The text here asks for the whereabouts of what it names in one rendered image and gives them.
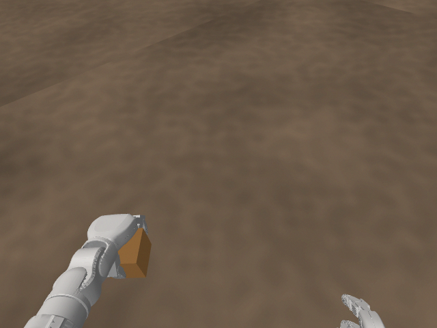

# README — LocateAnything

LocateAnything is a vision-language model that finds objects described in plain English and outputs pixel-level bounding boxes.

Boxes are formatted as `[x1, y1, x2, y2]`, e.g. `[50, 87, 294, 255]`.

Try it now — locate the left robot hand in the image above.
[87, 214, 148, 279]

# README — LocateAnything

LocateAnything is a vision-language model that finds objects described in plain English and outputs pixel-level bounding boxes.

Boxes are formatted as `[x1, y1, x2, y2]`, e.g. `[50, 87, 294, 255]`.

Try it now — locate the left robot arm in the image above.
[24, 237, 117, 328]

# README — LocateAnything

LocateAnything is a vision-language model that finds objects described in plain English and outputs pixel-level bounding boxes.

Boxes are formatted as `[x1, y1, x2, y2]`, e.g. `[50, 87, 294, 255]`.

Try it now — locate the cube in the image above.
[111, 228, 152, 279]

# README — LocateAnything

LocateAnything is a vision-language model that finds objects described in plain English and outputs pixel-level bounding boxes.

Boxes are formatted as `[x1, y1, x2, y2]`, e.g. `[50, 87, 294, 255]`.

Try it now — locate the right robot hand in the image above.
[340, 294, 386, 328]

